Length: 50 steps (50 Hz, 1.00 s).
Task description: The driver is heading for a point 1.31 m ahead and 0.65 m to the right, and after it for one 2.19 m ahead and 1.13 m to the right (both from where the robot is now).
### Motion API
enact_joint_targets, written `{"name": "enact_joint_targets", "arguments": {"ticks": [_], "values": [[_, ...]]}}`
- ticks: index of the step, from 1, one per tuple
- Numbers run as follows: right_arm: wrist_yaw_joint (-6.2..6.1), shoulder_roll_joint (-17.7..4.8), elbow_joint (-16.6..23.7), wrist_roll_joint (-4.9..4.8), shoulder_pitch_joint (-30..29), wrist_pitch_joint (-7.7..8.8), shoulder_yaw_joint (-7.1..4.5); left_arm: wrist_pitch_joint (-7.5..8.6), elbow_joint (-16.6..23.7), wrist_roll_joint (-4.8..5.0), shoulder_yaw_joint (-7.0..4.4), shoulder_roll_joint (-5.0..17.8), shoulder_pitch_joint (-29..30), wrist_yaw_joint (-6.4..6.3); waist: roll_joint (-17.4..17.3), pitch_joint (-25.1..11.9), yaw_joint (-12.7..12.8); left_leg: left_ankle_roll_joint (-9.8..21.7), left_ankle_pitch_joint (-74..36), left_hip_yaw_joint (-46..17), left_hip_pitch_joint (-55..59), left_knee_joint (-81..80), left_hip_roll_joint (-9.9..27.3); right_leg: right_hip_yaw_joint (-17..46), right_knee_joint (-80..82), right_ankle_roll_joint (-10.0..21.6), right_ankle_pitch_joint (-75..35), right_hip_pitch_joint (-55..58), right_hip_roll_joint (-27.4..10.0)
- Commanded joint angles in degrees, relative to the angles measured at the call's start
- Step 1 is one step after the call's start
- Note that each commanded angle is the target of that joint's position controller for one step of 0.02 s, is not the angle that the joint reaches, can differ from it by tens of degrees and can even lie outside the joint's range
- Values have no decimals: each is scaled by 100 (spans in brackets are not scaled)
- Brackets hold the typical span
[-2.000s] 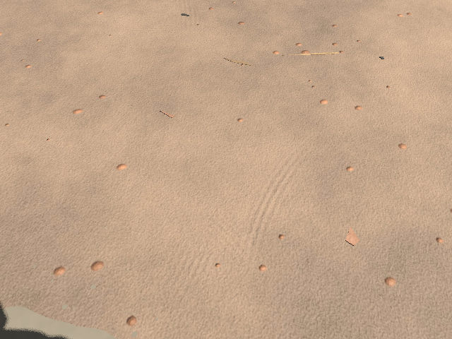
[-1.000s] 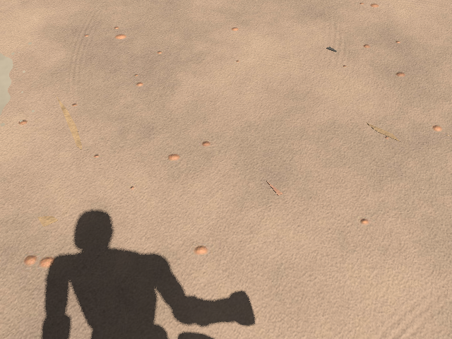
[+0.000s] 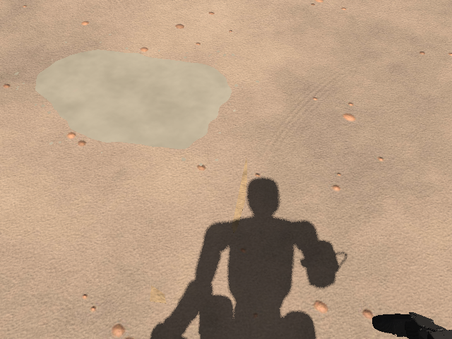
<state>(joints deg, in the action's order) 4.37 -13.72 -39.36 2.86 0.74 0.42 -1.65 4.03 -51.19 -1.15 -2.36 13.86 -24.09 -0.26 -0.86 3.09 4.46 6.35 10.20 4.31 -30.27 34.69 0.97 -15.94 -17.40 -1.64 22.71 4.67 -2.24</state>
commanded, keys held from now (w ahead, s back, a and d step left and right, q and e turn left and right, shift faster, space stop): w+e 1.00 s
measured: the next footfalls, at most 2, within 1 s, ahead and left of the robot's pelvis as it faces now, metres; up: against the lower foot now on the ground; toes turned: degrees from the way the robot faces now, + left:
left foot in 0.02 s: +0.17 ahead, +0.09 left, +0.00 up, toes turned +4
right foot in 0.58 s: +0.44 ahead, -0.11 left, +0.00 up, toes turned -19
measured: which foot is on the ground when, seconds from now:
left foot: up 0.00-0.00, down 0.02-0.60, up 0.62-1.00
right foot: down 0.00-0.02, up 0.04-0.56, down 0.58-1.00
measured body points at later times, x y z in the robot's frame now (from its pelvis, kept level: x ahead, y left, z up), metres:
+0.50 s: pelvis +0.26 +0.00 +0.00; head +0.29 +0.00 +0.45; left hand +0.46 +0.21 -0.12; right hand +0.20 -0.25 -0.14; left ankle +0.13 +0.09 -0.73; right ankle +0.39 -0.13 -0.70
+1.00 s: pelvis +0.52 -0.08 +0.01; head +0.55 -0.11 +0.46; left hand +0.65 +0.18 -0.11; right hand +0.59 -0.38 -0.09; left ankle +0.74 -0.01 -0.69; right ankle +0.40 -0.10 -0.73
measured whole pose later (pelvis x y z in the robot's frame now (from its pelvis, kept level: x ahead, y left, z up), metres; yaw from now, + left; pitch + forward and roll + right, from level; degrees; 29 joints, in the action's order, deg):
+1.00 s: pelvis +0.52 -0.08 +0.01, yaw -29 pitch +2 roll +0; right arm 1.4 -14.7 -41.4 2.1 3.9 1.6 -1.0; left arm 2.4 -47.9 -0.5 -4.2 15.9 -23.8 0.2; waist -2.1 1.9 4.7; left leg -3.1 3.7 -2.2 -36.5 39.7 4.4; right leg 8.8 -18.0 6.5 17.0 -2.1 8.3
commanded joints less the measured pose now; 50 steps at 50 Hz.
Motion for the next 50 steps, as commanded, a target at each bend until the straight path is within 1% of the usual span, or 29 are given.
{"name": "enact_joint_targets", "arguments": {"ticks": [1,2,3,4,5,6,8,9,12,15,18,23,26,27,28,29,30,31,32,33,34,35,36,37,39,42,46,48,50], "values": [[-160,-556,-199,105,1518,197,-225,-70,94,43,-148,1002,-158,-22,439,-858,-1022,369,27,132,2420,-822,-514,316,-1987,754,-5627,-650,-1211],[-267,-1059,-373,258,2363,240,-354,-46,336,181,-18,614,-198,37,-236,-1720,-1317,745,665,-1406,4335,-919,881,362,-3747,591,-3491,-2226,-854],[-345,-1569,-362,118,2480,228,-459,-51,564,225,42,255,-472,108,-1222,-2376,-1075,1317,-127,-4007,5301,-1433,2611,770,-5611,388,1132,-3887,157],[-415,-1482,-370,-70,2448,218,-467,-105,575,145,-145,844,263,30,-231,-1970,-1292,1149,-867,-3546,4739,-1489,2342,1783,-5966,473,606,-4210,115],[-444,-1192,-487,-101,2075,260,-376,-59,644,205,-113,665,463,49,-280,-1136,-1004,916,-1478,-2459,3951,-1585,2053,1927,-5678,533,126,-4263,-100],[-424,-824,-520,-108,1781,309,-272,-50,522,177,-99,590,345,73,-163,-699,-742,596,-1657,-1856,3315,-1805,1736,1870,-5169,543,-151,-4060,-289],[-430,-458,-526,-168,1380,387,-154,-221,262,-8,-120,499,-58,125,-434,-388,-389,256,-1488,-1123,2496,-2202,1340,1813,-4807,434,-474,-3508,-368],[-431,-415,-553,-169,1421,448,-135,-288,215,-27,-137,443,-113,167,-452,-384,-356,235,-1521,-969,2340,-2343,1294,1789,-4813,406,-607,-3383,-319],[-445,-574,-723,-199,1602,581,-193,-373,306,-17,-155,298,264,265,-371,-136,-299,209,-1458,-500,2307,-2691,1226,1764,-4651,341,-1194,-3839,-357],[-468,-521,-853,-185,1827,603,-184,-383,470,-26,-165,292,841,289,-320,97,-404,213,-1471,-136,2507,-2812,1196,1745,-4235,289,-1765,-4422,-385],[-495,-513,-950,-190,1934,602,-168,-350,653,-47,-108,205,1381,328,-278,229,-491,185,-1746,260,2681,-2773,1146,1535,-3329,302,-2242,-4465,-327],[-577,-667,-1207,-166,2379,529,-191,-319,1018,-95,-19,156,2150,417,-252,366,-702,87,-2858,700,3428,-2428,1357,952,-2164,628,-2067,-4271,-126],[-635,-912,-1234,-141,2269,452,-235,-333,1005,-102,-77,289,1804,365,-450,4,-453,-25,-5358,974,3808,-1381,1411,594,-1966,995,-1237,-3507,379],[-645,-1015,-1223,-126,2200,400,-263,-323,916,-102,-127,380,1399,331,-497,-255,-256,-20,-5912,1012,3833,-664,1426,546,-1918,1145,-902,-3057,582],[-639,-1099,-1191,-124,2157,344,-288,-281,762,-111,-209,520,810,291,-465,-620,1,-24,-5714,1004,3622,336,1424,622,-1682,1300,-716,-2333,749],[-609,-1116,-1095,-155,2011,326,-292,-231,508,-174,-344,793,-51,217,-123,-1069,463,-175,-4454,1066,2777,1832,1257,1105,-1134,1543,-830,-1022,612],[-533,-506,-762,-232,2160,367,-162,-248,487,-191,-553,1524,-263,123,999,-1527,277,-465,-379,1062,635,3955,475,3561,-918,2192,-636,591,-1017],[-465,-640,-463,-207,1874,431,-192,-288,592,4,-604,1775,-98,160,1027,-1935,163,-599,2047,-204,-780,5104,-430,6081,-49,2810,-1200,1203,-1765],[-433,-675,-348,-171,1359,490,-176,-321,555,86,-573,1598,109,125,389,-1228,157,-551,1450,-740,-1319,5002,36,5178,85,2600,-1337,756,-1641],[-426,-653,-327,-212,1343,557,-143,-315,535,101,-483,1259,344,87,106,-601,-55,-548,986,-662,-1208,4503,261,4494,173,2351,-1758,-60,-1474],[-439,-638,-401,-181,1430,550,-154,-290,556,87,-411,1007,607,67,-159,-273,-330,-572,826,-650,-884,3954,442,3945,250,2045,-2263,-691,-1131],[-440,-623,-406,-76,1522,453,-145,-253,577,126,-356,848,794,45,-102,-186,-522,-660,785,-659,-533,3617,524,3533,320,1896,-2695,-1140,-836],[-417,-582,-435,-13,1658,336,-135,-203,611,134,-323,789,866,45,28,-284,-618,-737,748,-649,-251,3405,560,3264,374,1841,-2950,-1355,-672],[-393,-548,-411,15,1664,244,-131,-137,606,139,-322,818,794,59,72,-357,-639,-807,739,-579,-179,3273,538,3154,379,1853,-3275,-1436,-571],[-363,-475,-310,4,1483,148,-112,-70,578,131,-363,986,624,73,140,-362,-624,-917,493,-475,-276,2846,531,2990,447,1818,-3365,-1548,-412],[-348,-490,-40,-15,737,124,-98,-77,555,124,-373,1027,280,65,331,-174,-361,-1021,-124,-430,-732,2009,526,3076,534,1669,-3048,-1396,-308],[-311,-482,219,-62,-43,166,-47,-107,545,108,-392,1074,-104,46,469,-153,-20,-1017,-731,-473,-905,909,338,3270,342,1538,-3014,-879,-302],[-294,-507,336,-89,-332,214,-22,-116,557,72,-400,1111,-233,24,483,-149,89,-971,-783,-472,-866,506,210,3399,150,1528,-3279,-644,-368],[-294,-578,432,-116,-441,270,-17,-118,605,34,-412,1175,-228,-7,530,-152,83,-878,-686,-525,-605,141,97,3580,-68,1454,-3533,-533,-467]]}}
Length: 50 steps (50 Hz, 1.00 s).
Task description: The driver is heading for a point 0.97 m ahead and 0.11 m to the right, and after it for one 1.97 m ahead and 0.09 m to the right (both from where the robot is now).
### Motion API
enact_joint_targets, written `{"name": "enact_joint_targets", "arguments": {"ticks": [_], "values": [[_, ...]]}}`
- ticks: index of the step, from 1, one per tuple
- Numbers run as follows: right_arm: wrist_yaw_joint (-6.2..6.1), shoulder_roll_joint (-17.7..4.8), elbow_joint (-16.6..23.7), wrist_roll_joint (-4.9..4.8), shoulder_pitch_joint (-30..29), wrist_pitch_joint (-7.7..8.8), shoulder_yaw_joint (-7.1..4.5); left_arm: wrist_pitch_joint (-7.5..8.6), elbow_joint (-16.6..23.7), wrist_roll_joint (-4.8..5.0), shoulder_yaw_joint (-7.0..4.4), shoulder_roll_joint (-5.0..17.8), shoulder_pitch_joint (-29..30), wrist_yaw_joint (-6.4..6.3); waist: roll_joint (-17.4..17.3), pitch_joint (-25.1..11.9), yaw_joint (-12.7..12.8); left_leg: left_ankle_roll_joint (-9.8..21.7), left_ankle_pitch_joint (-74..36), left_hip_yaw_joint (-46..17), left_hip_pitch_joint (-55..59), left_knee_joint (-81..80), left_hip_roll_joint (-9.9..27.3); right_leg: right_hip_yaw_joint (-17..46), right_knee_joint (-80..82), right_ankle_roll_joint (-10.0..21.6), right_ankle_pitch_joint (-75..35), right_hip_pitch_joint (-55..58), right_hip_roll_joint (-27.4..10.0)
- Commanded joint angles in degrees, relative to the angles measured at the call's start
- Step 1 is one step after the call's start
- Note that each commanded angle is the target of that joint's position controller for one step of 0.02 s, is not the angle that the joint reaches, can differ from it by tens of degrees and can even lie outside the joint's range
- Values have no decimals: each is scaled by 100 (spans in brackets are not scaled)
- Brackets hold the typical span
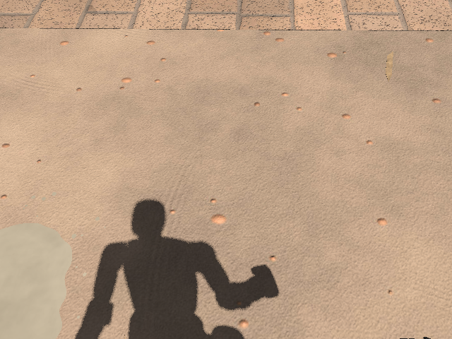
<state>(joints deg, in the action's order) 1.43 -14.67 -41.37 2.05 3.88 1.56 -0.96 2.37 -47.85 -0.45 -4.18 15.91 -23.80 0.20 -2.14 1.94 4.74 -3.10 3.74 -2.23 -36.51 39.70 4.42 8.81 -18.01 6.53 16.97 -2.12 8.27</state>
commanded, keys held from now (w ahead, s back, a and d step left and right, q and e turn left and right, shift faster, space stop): w+e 0.60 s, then w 0.18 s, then w+q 0.22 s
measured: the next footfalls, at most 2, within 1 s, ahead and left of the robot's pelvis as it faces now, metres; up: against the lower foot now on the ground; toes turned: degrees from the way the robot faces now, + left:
left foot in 0.10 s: +0.23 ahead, +0.13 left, +0.00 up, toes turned -6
right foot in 0.62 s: +0.43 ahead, -0.16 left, +0.00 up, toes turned -27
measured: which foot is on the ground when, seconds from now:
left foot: up 0.00-0.08, down 0.10-0.62, up 0.64-1.00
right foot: down 0.00-0.10, up 0.12-0.60, down 0.62-1.00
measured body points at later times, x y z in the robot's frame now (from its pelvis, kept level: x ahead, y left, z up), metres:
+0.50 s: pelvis +0.25 +0.02 +0.00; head +0.29 +0.01 +0.45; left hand +0.51 +0.19 -0.10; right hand +0.17 -0.25 -0.12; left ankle +0.20 +0.14 -0.74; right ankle +0.35 -0.15 -0.69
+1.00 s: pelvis +0.49 -0.13 +0.00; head +0.50 -0.15 +0.45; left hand +0.62 +0.11 -0.12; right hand +0.49 -0.41 -0.13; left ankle +0.69 -0.05 -0.67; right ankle +0.40 -0.14 -0.74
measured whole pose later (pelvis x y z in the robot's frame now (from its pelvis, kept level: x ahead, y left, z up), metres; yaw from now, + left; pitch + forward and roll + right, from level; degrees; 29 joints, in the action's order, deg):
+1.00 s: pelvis +0.49 -0.13 +0.00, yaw -24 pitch +0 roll -1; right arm 2.3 -15.2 -46.2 1.2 12.5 0.4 -2.4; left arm 4.3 -49.4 -0.9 -2.0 13.9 -22.0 0.5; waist -2.9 1.5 1.3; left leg 0.7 3.1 -1.6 -39.3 50.2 4.5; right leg -3.9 -10.2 6.3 13.0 2.1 6.6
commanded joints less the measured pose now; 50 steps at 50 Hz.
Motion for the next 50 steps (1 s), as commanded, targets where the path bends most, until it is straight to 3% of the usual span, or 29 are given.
{"name": "enact_joint_targets", "arguments": {"ticks": [1,3,4,5,6,7,8,9,10,12,16,19,23,27,29,30,31,32,33,34,35,36,37,39,41,44,47,50], "values": [[-9,-551,630,-44,-629,181,-101,52,317,-46,-240,1012,-151,-73,689,-50,-47,132,66,69,336,-575,-291,1208,-116,544,-3008,104,-1558],[-66,-750,437,-66,120,234,-177,73,438,-64,-258,1120,232,-73,737,-226,-449,302,495,102,1585,-934,-505,1287,-605,306,-3479,-285,-1499],[-128,-876,232,-50,840,292,-243,100,454,-34,-249,1122,349,-33,511,-552,-824,419,444,160,2555,-1299,-571,1121,-1442,170,-3680,-492,-1215],[-217,-1210,140,56,1637,360,-337,148,531,30,-163,836,313,28,-21,-1219,-1148,663,1140,-622,3805,-1538,241,733,-2843,10,-2882,-1041,-799],[-291,-1690,197,193,2032,331,-427,163,738,167,-19,241,-8,27,-1073,-1794,-1046,1058,2108,-2824,5105,-2025,1792,10,-4464,-172,442,-2566,-37],[-260,-1703,174,80,1731,244,-474,107,778,27,-43,577,-365,8,-1536,-1894,-655,1487,2555,-4512,4919,-2474,2179,-178,-5263,-148,1413,-3375,-128],[-232,-1081,299,33,1286,202,-352,19,594,-74,-75,772,-155,-5,-497,-1062,-574,1426,2942,-3703,4183,-2478,1965,-159,-5543,-148,911,-3542,-562],[-206,-700,291,-8,1047,205,-257,-7,601,-103,-60,727,216,65,-8,-508,-594,1309,2453,-2706,3501,-2564,1598,-256,-5322,-200,491,-3439,-737],[-203,-585,255,6,954,217,-217,-42,621,-102,-49,622,322,119,-130,-291,-506,1141,1765,-1957,3123,-2702,1306,-317,-5061,-255,302,-3286,-897],[-206,-590,83,-39,1114,313,-215,-169,631,-182,-32,549,368,216,-439,-151,-450,1070,625,-1065,2816,-2828,1022,-430,-4930,-355,122,-3123,-1032],[-133,-688,-90,-111,1370,456,-278,-255,882,-168,6,446,905,317,-344,-145,-453,1220,-315,-304,3019,-3050,1100,-486,-4763,-457,-401,-3627,-1141],[-128,-701,-215,-96,1533,438,-298,-259,1076,-158,48,366,1453,358,-291,18,-547,1216,-578,239,3187,-3134,1030,-610,-4161,-540,-907,-3964,-1193],[-136,-787,-333,-100,1667,417,-332,-215,1307,-150,150,191,2167,454,-301,173,-706,1085,-761,870,3264,-3091,958,-995,-2818,-457,-1509,-3594,-1213],[-192,-964,-509,-93,1950,311,-386,-213,1488,-200,154,243,2555,479,-304,278,-808,946,-1508,1201,3802,-2754,1135,-1428,-2014,-172,-909,-3261,-1052],[-226,-1133,-581,-82,2002,229,-415,-214,1459,-239,107,319,2334,418,-397,59,-662,860,-3337,1450,4067,-1943,1164,-1665,-1786,56,-270,-2709,-693],[-237,-1225,-600,-86,2014,177,-429,-186,1344,-253,52,401,1884,372,-400,-241,-449,843,-4116,1544,4118,-1131,1155,-1720,-1640,202,-41,-2178,-444],[-241,-1212,-584,-118,1987,134,-405,-123,1047,-300,-25,489,973,306,-194,-760,-32,750,-3948,1685,3685,95,1043,-1654,-1173,372,-289,-965,-232],[-220,-973,-418,-89,2037,139,-320,-93,794,-351,-171,890,16,203,424,-1455,329,594,-2054,1693,2439,1746,899,-421,-940,628,312,636,-1092],[-90,-304,9,-95,2218,162,-173,-105,900,-228,-302,1569,225,122,1813,-1873,-133,256,2887,1391,-14,3602,-172,2657,-409,1318,228,2132,-2833],[-105,-830,50,-39,1551,168,-280,-143,930,-69,-294,1418,-67,69,804,-1951,295,282,2546,329,-492,4013,-240,3177,55,1368,-488,2036,-2926],[-86,-755,125,-154,1261,209,-260,-137,769,-62,-235,1202,186,8,602,-1175,103,346,1885,236,-696,3897,45,2030,-20,1259,-1414,1481,-2754],[-89,-651,43,-164,1316,261,-203,-94,698,-47,-139,879,391,-7,387,-685,-141,376,1590,234,-370,3368,205,1398,33,1056,-2269,677,-2463],[-79,-620,-61,-99,1423,220,-200,-43,677,-41,-67,683,628,-12,298,-477,-379,367,1509,197,-3,2957,330,912,140,842,-2614,169,-2168],[-34,-589,-237,17,1780,35,-198,61,644,-7,31,476,819,15,454,-462,-644,303,1433,223,621,2602,339,425,420,720,-2910,-420,-1892],[33,-505,-319,-6,1806,-56,-203,161,503,6,19,545,683,38,432,-370,-692,283,1171,293,533,2386,287,120,673,702,-2941,-478,-1817],[73,-458,-221,-53,1208,-89,-215,216,310,-19,9,595,402,43,435,13,-509,295,483,227,-80,1928,301,-206,1022,532,-2603,-361,-1795],[77,-427,-132,-98,733,-67,-227,259,167,-41,41,540,201,25,451,202,-347,349,-9,-15,-442,1372,81,-572,1119,335,-2633,-62,-1800],[105,-366,-67,-79,387,-23,-200,306,63,-54,81,487,167,-20,488,329,-279,434,-454,96,-431,692,-102,-962,1161,194,-2931,188,-1818]]}}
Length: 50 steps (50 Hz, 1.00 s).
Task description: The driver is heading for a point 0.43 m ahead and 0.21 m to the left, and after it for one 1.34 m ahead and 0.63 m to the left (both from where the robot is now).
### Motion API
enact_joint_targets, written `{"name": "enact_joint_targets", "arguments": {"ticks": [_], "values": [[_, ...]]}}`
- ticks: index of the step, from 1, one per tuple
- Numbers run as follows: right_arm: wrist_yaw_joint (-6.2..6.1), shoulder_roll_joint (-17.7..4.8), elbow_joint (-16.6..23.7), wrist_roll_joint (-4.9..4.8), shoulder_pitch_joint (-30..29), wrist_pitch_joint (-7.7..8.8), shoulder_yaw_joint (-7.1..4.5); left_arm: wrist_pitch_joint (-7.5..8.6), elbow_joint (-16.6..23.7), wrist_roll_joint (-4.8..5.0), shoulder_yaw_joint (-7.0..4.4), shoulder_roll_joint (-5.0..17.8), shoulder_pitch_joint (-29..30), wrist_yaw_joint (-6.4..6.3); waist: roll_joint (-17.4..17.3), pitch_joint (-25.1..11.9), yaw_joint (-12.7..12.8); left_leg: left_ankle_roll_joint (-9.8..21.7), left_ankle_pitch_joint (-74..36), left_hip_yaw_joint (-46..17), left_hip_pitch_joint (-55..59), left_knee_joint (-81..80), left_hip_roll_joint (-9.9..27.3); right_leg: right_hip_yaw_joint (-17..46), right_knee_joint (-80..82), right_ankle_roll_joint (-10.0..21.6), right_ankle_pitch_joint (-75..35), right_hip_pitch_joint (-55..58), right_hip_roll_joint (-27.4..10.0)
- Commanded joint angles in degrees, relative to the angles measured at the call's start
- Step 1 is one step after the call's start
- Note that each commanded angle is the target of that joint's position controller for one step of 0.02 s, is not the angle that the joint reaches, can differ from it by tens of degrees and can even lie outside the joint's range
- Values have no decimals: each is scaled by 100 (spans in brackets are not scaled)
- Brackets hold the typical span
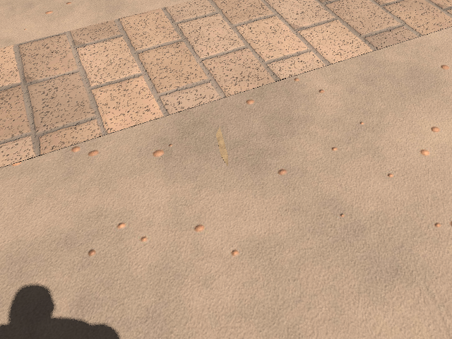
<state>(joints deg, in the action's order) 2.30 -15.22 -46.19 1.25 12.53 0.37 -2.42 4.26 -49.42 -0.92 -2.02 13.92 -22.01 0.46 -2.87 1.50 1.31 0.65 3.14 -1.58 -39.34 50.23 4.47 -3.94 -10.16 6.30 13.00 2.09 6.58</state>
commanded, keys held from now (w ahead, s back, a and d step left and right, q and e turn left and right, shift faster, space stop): w+q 0.42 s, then q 0.58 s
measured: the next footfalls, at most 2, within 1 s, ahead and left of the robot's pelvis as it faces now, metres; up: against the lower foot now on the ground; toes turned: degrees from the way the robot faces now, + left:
left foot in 0.20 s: +0.27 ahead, +0.10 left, +0.00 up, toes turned +9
right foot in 0.68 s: +0.57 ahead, +0.01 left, +0.00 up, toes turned +25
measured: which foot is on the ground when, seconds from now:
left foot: up 0.00-0.18, down 0.20-0.68, up 0.70-1.00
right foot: down 0.00-0.22, up 0.24-0.66, down 0.68-1.00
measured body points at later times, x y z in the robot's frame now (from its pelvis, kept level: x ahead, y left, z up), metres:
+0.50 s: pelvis +0.28 +0.05 +0.00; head +0.31 +0.07 +0.45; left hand +0.37 +0.33 -0.11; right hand +0.37 -0.22 -0.12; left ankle +0.23 +0.10 -0.74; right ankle +0.45 -0.10 -0.68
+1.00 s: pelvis +0.42 +0.05 -0.01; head +0.45 +0.06 +0.44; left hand +0.36 +0.34 -0.11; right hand +0.68 -0.10 -0.12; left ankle +0.36 +0.15 -0.70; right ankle +0.53 +0.00 -0.74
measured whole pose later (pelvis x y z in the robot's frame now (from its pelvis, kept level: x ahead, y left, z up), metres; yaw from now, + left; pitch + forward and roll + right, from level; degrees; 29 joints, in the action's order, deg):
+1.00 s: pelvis +0.42 +0.05 -0.01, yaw +35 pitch +0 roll +0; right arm 2.1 -17.1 -40.5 1.0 10.9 -4.8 -3.5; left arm 0.0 -41.8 -1.9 -1.4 14.9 -11.9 -1.5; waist -1.3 3.7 0.4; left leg -0.9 22.9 0.1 -26.1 53.1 0.0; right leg -9.0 -25.8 2.1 7.8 -17.8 -3.2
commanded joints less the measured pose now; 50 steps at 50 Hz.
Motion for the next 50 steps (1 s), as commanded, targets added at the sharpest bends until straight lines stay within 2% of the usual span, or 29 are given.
{"name": "enact_joint_targets", "arguments": {"ticks": [1,4,6,8,9,10,11,12,13,14,15,16,18,20,21,23,26,29,32,33,34,35,36,37,38,40,43,46,50], "values": [[34,-284,461,20,-638,107,-34,123,171,-12,-121,665,-59,-69,556,423,111,93,-455,167,-129,-590,-133,207,383,184,-2685,-126,-1669],[87,-177,638,57,-1057,141,37,112,-37,-26,-85,664,-294,-151,530,519,238,268,-312,576,10,-1267,-251,-58,170,94,-3517,337,-1777],[80,-223,648,47,-901,144,26,97,-105,-53,-93,810,-239,-204,672,319,97,485,154,866,520,-1531,-542,-256,-422,-32,-5190,603,-1829],[28,-386,478,63,-194,147,-45,43,-130,-94,-134,1016,-121,-266,881,-145,-241,761,785,1058,1280,-1576,-913,-391,-1619,-105,-6817,794,-1893],[-4,-543,281,87,506,182,-125,-2,-103,-117,-156,1104,-42,-276,885,-525,-541,926,903,956,2066,-1805,-1036,-444,-2641,-102,-6671,573,-1900],[-56,-788,44,166,1393,219,-247,-8,13,-75,-155,1150,171,-267,644,-971,-1038,1210,777,422,3425,-2232,-777,-569,-4091,-150,-5386,-352,-1753],[-151,-1575,27,195,1819,174,-493,64,354,59,-38,672,-34,-170,-610,-1615,-945,2072,666,-2085,5278,-2236,887,-687,-6496,-416,-1696,-2542,-872],[-120,-1560,61,-48,1499,141,-494,111,490,-28,-68,745,153,-109,-592,-1923,-728,2558,-34,-4236,5747,-3005,1506,396,-7571,-457,1601,-3887,-122],[-133,-1418,61,-152,1173,117,-479,162,616,-76,-41,739,545,-65,-33,-1152,-643,2358,243,-3362,5126,-3160,1334,909,-7410,-408,1070,-4340,-617],[-148,-1077,95,-130,877,100,-397,217,675,-33,-15,742,658,-39,294,-530,-470,2121,161,-2785,4287,-3373,1183,795,-6921,-428,682,-4271,-855],[-159,-833,109,-115,647,103,-327,189,657,-55,-25,726,663,-38,531,-109,-238,1867,-152,-2325,3592,-3532,888,743,-6410,-475,603,-4032,-1029],[-179,-698,113,-135,493,125,-278,76,676,-144,-13,700,600,-40,487,45,-52,1727,-455,-1958,3072,-3654,619,720,-6069,-588,597,-3719,-1124],[-165,-744,124,-128,490,225,-273,-135,675,-221,22,583,455,-5,260,-66,63,1670,-885,-1549,2670,-3759,322,585,-5630,-754,524,-3370,-1166],[-162,-915,93,-128,613,281,-322,-207,800,-207,42,526,679,19,154,-60,45,1630,-990,-1361,2521,-3852,144,459,-5100,-887,194,-3433,-1189],[-167,-953,83,-128,696,285,-335,-212,897,-198,47,524,929,27,109,2,-25,1579,-924,-1345,2525,-3898,86,420,-4778,-945,-42,-3554,-1208],[-179,-951,51,-133,861,260,-341,-208,1045,-164,58,505,1384,11,46,128,-176,1379,-1994,-1214,2640,-3666,-39,351,-4086,-1027,-476,-3647,-1119],[-221,-999,18,-140,1126,175,-374,-178,1167,-83,96,472,1736,-10,-121,-183,-405,1038,-3278,-1092,3085,-3087,-174,296,-3395,-984,-929,-3435,-823],[-282,-1001,66,-78,1202,60,-384,-133,1261,-36,99,569,1974,-48,-223,-299,-542,899,-3283,-1380,3470,-2633,-150,389,-2830,-888,-866,-3276,-572],[-336,-1084,267,-36,744,43,-419,-33,1073,-36,17,864,1257,-133,-288,-426,-149,585,-3057,-1816,3403,-1863,-206,617,-1834,-644,-764,-2205,-420],[-313,-1064,334,-117,538,92,-410,56,953,-84,-12,954,738,-187,-106,-592,182,424,-2762,-1729,3141,-1152,-466,681,-1223,-506,-1543,-1373,-599],[-284,-689,566,-219,646,162,-300,115,939,-154,-92,1368,98,-262,631,-1335,311,213,-844,-1335,2452,262,-765,1736,-1429,-180,-3226,15,-1989],[-347,-356,605,-367,1698,109,-256,-14,1075,-96,-183,1708,286,-243,1872,-2155,-185,105,3797,-524,1318,1689,-1658,3430,-1629,805,-5637,1070,-3663],[-404,-862,333,-78,1797,-18,-311,-133,1108,49,-174,1294,397,-210,1170,-2157,-206,131,3508,-421,1107,2254,-1137,3633,-1635,1016,-4927,570,-3520],[-359,-969,326,4,1284,-91,-362,-169,1193,51,-36,806,657,-219,710,-1453,-154,66,3038,-413,1031,2334,-982,2822,-1444,853,-4123,-69,-3064],[-298,-889,396,17,972,-148,-356,-215,1215,19,34,595,964,-232,643,-982,-205,-25,2722,-330,978,2160,-823,2167,-1189,628,-3441,-569,-2665],[-165,-760,450,31,860,-316,-336,-264,1207,-24,16,674,1163,-287,1185,-551,-269,-215,2350,-177,1158,2056,-710,1350,-863,487,-3018,-1263,-2204],[-111,-638,542,-46,799,-410,-296,-258,1154,-82,-52,765,1121,-255,1106,-645,-329,-279,2158,-36,1327,1721,-724,870,-779,580,-2919,-1458,-2179],[-65,-556,705,-3,466,-478,-239,-304,1133,-84,-104,818,1126,-243,1166,-594,-278,-230,1965,92,1367,1018,-520,661,-621,596,-1829,-1565,-2283],[23,-514,930,-33,54,-497,-165,-404,1111,-114,-203,999,1132,-182,1313,-514,-144,-84,1988,387,1982,-172,-428,390,-598,473,-596,-1821,-2331]]}}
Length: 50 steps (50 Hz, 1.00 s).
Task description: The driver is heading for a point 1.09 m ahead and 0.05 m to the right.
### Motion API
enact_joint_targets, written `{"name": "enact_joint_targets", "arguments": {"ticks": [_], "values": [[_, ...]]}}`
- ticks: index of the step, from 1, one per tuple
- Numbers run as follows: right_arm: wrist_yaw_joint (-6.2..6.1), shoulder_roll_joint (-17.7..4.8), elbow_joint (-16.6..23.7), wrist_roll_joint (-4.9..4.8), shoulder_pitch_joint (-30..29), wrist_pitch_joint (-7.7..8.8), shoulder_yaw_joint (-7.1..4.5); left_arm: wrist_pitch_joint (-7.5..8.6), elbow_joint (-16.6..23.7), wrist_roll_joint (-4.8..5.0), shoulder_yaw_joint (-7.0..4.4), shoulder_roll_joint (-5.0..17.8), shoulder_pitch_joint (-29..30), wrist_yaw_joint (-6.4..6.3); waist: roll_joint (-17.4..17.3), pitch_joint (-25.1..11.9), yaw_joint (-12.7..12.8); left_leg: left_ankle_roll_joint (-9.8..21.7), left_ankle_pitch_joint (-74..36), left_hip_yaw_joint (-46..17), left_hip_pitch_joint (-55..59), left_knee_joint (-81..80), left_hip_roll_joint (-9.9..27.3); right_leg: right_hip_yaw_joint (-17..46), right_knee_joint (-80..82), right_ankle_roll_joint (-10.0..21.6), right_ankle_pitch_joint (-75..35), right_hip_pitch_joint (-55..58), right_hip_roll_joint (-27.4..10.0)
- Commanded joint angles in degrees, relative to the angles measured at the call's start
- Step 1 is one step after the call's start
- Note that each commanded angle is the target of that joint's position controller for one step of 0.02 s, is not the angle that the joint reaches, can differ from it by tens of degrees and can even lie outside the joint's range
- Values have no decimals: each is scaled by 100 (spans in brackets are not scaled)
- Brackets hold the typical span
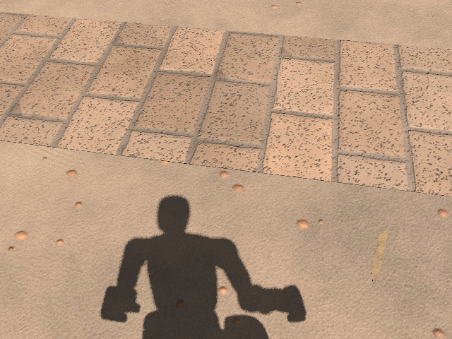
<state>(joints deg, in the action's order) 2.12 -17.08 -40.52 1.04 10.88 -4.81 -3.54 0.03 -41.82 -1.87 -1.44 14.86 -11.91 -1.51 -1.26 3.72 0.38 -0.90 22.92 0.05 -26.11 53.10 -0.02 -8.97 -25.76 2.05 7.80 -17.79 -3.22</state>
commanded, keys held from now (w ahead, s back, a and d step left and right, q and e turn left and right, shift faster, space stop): q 0.26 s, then no key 0.74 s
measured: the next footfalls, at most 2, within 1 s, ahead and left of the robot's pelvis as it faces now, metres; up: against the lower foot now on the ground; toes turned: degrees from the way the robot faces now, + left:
left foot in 0.12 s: +0.02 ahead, +0.12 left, +0.00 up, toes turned +9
right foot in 0.54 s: +0.06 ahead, -0.08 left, +0.00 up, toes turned +15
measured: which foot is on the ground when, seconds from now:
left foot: up 0.00-0.10, down 0.12-1.00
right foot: down 0.00-0.10, up 0.12-0.52, down 0.54-1.00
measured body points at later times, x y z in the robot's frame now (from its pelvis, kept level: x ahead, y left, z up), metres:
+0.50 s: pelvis +0.00 +0.02 +0.00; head +0.02 +0.03 +0.45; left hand +0.05 +0.31 -0.12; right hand +0.19 -0.21 -0.11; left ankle +0.00 +0.11 -0.74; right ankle +0.02 -0.10 -0.72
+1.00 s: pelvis -0.01 +0.00 +0.01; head +0.00 +0.01 +0.46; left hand +0.02 +0.28 -0.12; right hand +0.13 -0.23 -0.13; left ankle -0.04 +0.12 -0.74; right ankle +0.02 -0.09 -0.74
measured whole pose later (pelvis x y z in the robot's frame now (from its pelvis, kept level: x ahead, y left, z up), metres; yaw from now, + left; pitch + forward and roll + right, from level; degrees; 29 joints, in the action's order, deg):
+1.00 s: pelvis -0.01 +0.00 +0.01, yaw +15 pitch -2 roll +0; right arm -1.4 -14.0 -53.9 0.7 12.5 -1.0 -0.9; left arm -0.8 -50.2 -0.7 -0.8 13.8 -11.2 -0.9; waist 0.3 2.2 0.1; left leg 0.7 12.4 -5.0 -8.6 23.2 -2.8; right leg -0.7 -23.7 1.7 12.4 -9.4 1.2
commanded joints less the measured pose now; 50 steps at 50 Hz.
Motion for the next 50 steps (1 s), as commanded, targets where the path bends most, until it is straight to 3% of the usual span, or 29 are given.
{"name": "enact_joint_targets", "arguments": {"ticks": [1,4,5,6,7,8,9,10,12,15,21,24,26,27,28,29,30,31,33,35,36,38,39,41,44,50], "values": [[48,-353,404,-18,169,36,-53,-8,331,-23,-288,963,63,27,1143,-738,-18,113,68,297,758,-681,1,880,890,873,18,204,-1410],[45,-327,399,-19,370,146,-52,-101,289,44,-353,1086,40,47,884,-743,-174,328,-356,465,1502,-1980,-145,608,265,525,144,33,-1396],[6,-428,325,7,558,210,-81,-142,213,31,-362,1003,-166,62,422,-683,-218,427,-639,80,1864,-2687,-88,369,-289,170,497,-277,-1236],[-79,-926,390,64,577,278,-172,-201,272,2,-299,640,-415,114,-1173,-478,-120,719,-837,-1897,2046,-3809,1225,-238,-1845,-321,1866,-1147,-561],[-126,-1687,533,80,616,260,-380,-280,681,29,-248,572,79,25,-1703,-130,-309,1574,-2124,-3349,1452,-3954,2251,301,-2692,-511,2909,-2010,313],[-174,-1414,429,81,761,244,-365,-332,668,36,-269,706,378,-5,-978,-152,-412,1741,-2253,-2868,1381,-3810,1992,889,-3367,-484,2591,-1901,125],[-208,-1122,442,33,437,237,-265,-334,604,118,-278,666,263,22,-809,-114,-159,1592,-2182,-2336,1243,-3736,1589,1042,-3458,-444,2066,-1795,92],[-217,-952,496,19,40,224,-220,-284,480,139,-299,699,95,39,-690,-140,48,1354,-2110,-1932,1256,-3682,1173,1082,-3349,-421,1623,-1659,74],[-229,-741,573,-44,-142,258,-166,-248,305,17,-350,798,-185,74,-734,-514,97,1300,-3009,-1615,1565,-3449,862,964,-3585,-437,1337,-1464,198],[-209,-709,481,-66,183,310,-168,-284,313,82,-310,649,-122,101,-468,-728,-22,1379,-3335,-1701,2034,-3345,938,981,-3304,-480,1373,-1502,225],[-225,-710,331,32,392,301,-149,-312,367,123,-222,518,102,62,-654,-634,-254,1430,-2916,-1964,1897,-3267,1011,930,-1983,-305,1679,-741,320],[-219,-723,267,49,247,283,-127,-275,313,186,-202,503,-69,19,-648,-617,-177,1339,-3128,-2111,1615,-3140,983,854,-1202,-173,1668,-53,450],[-250,-629,230,-40,14,276,-69,-203,165,162,-153,360,-432,-18,-445,-618,114,1043,-2855,-2067,1248,-2911,783,802,263,-62,702,841,460],[-266,-449,223,-56,69,305,-6,-125,162,81,-143,454,-440,-53,-129,-651,76,733,-2148,-2018,881,-2784,583,1266,801,10,260,1342,49],[-268,-79,238,-41,308,339,96,-44,247,-40,-146,778,-418,-79,885,-817,-85,448,-927,-1473,560,-2015,54,2535,1278,216,25,1670,-1171],[-282,-278,221,-50,242,291,41,-49,279,30,-190,1030,40,-28,1379,-393,-191,332,320,-703,746,-1944,-570,2982,1222,845,-676,524,-1654],[-271,-461,103,5,238,254,-5,-18,305,59,-126,740,211,18,1121,-270,-177,271,434,-667,1080,-1490,-365,2798,1226,1032,-698,255,-1550],[-239,-399,26,-16,207,249,-4,11,282,85,-58,570,336,36,1047,-214,-214,268,194,-637,1149,-1545,-356,2496,1153,932,-686,259,-1268],[-195,-277,-98,-8,232,259,26,15,190,102,-42,596,365,4,1133,-268,-232,219,-298,-495,1246,-1938,-310,1975,871,653,-1061,580,-800],[-204,-137,-244,-17,286,302,101,4,77,130,-74,685,194,1,988,-485,-187,164,-945,-368,1509,-2758,-303,1722,491,528,-1768,976,-615],[-226,-160,-290,-11,231,324,117,1,35,139,-85,686,112,4,863,-584,-137,155,-1404,-471,1744,-3045,-207,1706,404,425,-1659,1003,-567],[-288,-409,-345,42,152,373,99,1,18,122,-92,632,-52,36,510,-603,56,162,-2269,-933,2071,-3054,251,1699,418,201,-669,721,-380],[-303,-476,-479,-42,91,367,60,-11,-45,165,-72,512,-157,55,53,-411,159,250,-2159,-955,1744,-2937,225,1527,607,135,-206,743,-149],[-304,-253,-610,-52,137,390,120,-45,-155,132,-82,544,83,31,93,-268,-19,248,-1811,-1001,1471,-3171,204,1468,539,105,35,903,-135],[-350,-299,-840,-31,163,420,126,-45,-301,118,-85,528,82,45,-44,-289,9,268,-1791,-1033,1507,-3293,221,1486,549,132,-21,948,-171],[-375,-306,-1263,-39,184,446,149,-25,-730,117,-75,496,40,45,48,-194,-3,315,-1589,-1077,1534,-3458,287,1492,704,96,211,900,-149]]}}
